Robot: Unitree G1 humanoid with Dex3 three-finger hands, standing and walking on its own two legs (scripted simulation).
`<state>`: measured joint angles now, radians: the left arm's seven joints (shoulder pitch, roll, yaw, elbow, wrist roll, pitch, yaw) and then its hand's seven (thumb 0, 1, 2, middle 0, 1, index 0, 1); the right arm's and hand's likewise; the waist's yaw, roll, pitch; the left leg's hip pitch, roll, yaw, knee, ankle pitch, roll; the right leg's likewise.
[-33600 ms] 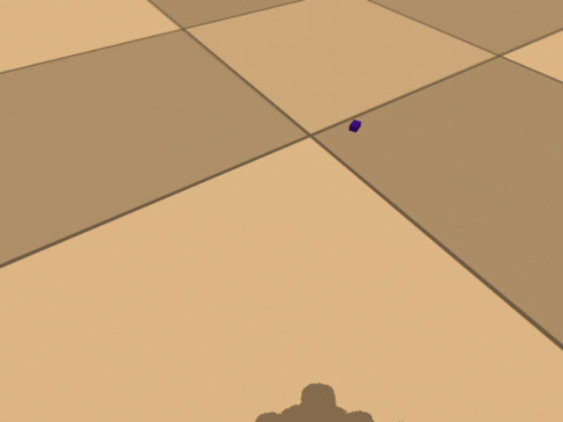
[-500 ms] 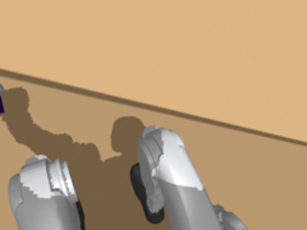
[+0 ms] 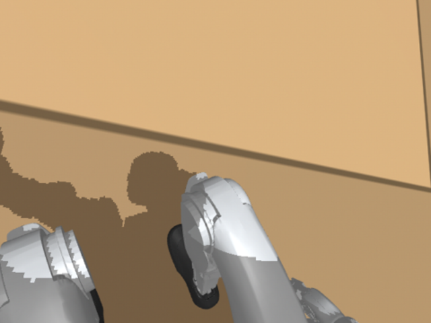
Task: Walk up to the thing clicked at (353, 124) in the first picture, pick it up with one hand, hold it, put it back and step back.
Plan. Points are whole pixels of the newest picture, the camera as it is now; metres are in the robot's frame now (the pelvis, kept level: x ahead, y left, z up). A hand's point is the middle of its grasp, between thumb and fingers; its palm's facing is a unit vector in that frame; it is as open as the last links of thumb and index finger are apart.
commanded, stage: rest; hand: left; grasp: from above
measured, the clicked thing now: out of the picture +0.46 +0.31 -0.27
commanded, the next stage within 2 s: open in 0.48 s
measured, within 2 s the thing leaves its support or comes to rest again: rests again in 0.14 s
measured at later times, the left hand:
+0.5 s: hand out of the picture +0.44 +0.30 -0.25, palm faces -0.46 -0.12 -0.88, open 7.5 cm
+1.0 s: hand out of the picture +0.45 +0.30 -0.25, palm faces -0.45 -0.13 -0.88, open 9.3 cm
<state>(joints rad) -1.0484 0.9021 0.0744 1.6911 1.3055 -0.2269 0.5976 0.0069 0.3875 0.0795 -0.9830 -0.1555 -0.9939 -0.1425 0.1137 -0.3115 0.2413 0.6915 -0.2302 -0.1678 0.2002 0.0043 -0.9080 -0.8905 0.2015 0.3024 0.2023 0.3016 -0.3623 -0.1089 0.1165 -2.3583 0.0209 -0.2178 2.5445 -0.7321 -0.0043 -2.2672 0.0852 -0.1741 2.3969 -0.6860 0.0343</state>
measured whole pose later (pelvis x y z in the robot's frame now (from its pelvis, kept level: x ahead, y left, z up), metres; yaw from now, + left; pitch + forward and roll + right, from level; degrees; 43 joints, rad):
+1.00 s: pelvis -0.01 +0.00 +0.00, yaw -2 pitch +28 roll -14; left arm -1.08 1.00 0.06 1.75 1.28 -0.24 0.61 0.00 0.21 0.36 -0.68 -0.45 -0.70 -0.41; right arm 0.10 -0.34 0.32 0.64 -0.24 -0.21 0.23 0.00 -0.90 -0.89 0.20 0.30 0.20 0.30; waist -0.39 -0.15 0.17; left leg -2.34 0.03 -0.25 2.55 -0.73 0.00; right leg -2.24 0.10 -0.20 2.37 -0.67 0.05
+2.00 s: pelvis +0.00 +0.00 +0.01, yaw -1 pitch +32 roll -13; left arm -0.99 0.88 0.10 1.43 1.20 -0.09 0.56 0.00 -0.29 0.80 -0.26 -0.81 -0.27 -0.80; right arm 0.17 -0.32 0.22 0.66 -0.19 -0.18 0.27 0.01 -0.90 -0.89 0.20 0.30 0.20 0.30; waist -0.32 -0.05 0.02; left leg -2.36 0.02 -0.22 2.51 -0.73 0.00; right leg -2.27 0.09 -0.18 2.35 -0.68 0.03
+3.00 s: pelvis +0.00 +0.00 +0.08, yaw +6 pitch +37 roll -8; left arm -0.76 0.62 0.08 0.97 0.89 -0.02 0.15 0.00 0.27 0.89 -0.23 -0.51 -0.23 -0.52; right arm 0.23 -0.25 0.06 0.63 -0.06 0.04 0.12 0.01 -0.90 -0.89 0.20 0.30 0.20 0.30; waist -0.18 0.06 -0.12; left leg -2.21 0.01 -0.11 2.26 -0.70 0.01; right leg -2.13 0.05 -0.08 2.18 -0.70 0.03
